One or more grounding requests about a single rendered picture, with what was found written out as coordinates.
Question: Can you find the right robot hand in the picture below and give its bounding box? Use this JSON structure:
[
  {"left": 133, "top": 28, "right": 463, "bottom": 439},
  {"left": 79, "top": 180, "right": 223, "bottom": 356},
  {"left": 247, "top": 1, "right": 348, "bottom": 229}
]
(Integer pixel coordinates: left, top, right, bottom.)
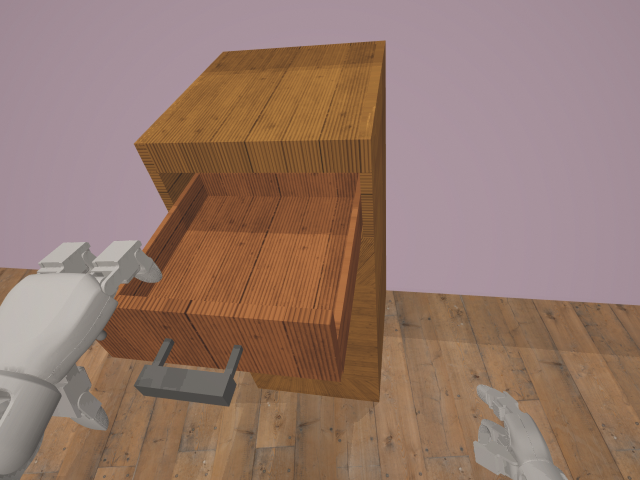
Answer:
[{"left": 473, "top": 384, "right": 554, "bottom": 480}]

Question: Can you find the left robot hand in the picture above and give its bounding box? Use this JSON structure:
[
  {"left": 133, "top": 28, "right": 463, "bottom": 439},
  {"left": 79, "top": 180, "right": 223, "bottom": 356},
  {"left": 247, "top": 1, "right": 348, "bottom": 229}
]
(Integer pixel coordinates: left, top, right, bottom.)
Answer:
[{"left": 0, "top": 240, "right": 162, "bottom": 431}]

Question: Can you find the handle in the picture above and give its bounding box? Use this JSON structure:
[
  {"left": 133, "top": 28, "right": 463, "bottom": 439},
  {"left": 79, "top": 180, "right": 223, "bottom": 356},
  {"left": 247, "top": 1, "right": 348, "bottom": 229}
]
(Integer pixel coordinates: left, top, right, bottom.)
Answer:
[{"left": 134, "top": 338, "right": 243, "bottom": 407}]

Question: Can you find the cabinet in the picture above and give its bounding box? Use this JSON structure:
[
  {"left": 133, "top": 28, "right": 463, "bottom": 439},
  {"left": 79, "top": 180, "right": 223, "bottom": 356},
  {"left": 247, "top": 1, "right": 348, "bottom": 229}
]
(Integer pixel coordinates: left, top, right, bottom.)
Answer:
[{"left": 134, "top": 40, "right": 386, "bottom": 402}]

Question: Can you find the robot left forearm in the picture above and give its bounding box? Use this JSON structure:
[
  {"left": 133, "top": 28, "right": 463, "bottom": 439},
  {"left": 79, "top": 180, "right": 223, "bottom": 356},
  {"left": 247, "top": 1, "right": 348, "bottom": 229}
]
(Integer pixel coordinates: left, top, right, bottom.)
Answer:
[{"left": 0, "top": 370, "right": 62, "bottom": 480}]

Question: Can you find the drawer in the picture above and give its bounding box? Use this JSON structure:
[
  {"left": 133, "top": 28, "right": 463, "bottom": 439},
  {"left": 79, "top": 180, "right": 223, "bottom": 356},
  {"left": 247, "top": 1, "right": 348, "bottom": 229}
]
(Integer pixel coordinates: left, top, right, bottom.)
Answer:
[{"left": 96, "top": 173, "right": 363, "bottom": 382}]

